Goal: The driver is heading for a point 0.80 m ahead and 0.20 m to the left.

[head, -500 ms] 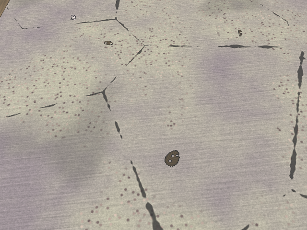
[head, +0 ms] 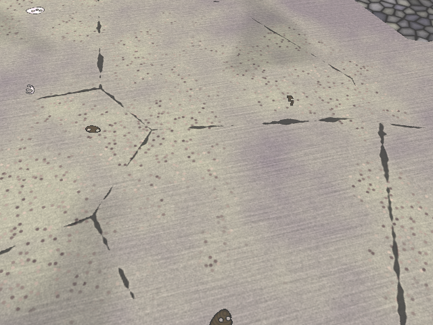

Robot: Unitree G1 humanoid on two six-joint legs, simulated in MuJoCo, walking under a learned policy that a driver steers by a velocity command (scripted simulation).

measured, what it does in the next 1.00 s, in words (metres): walks ahead, turning left: right foot, then left foot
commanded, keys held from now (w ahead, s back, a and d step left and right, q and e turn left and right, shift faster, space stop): w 0.14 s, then w+q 0.86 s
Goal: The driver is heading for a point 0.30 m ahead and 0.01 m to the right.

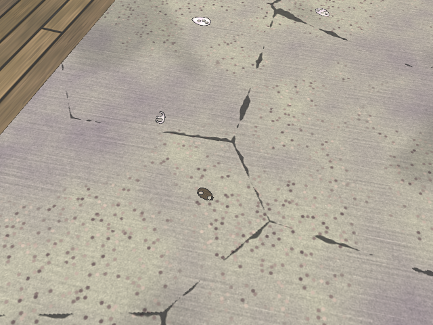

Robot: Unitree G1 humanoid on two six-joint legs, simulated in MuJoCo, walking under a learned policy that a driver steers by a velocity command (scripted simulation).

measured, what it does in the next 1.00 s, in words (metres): walks ahead: right foot, then left foot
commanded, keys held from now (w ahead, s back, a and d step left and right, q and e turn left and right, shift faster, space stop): w+q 0.12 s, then no key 0.88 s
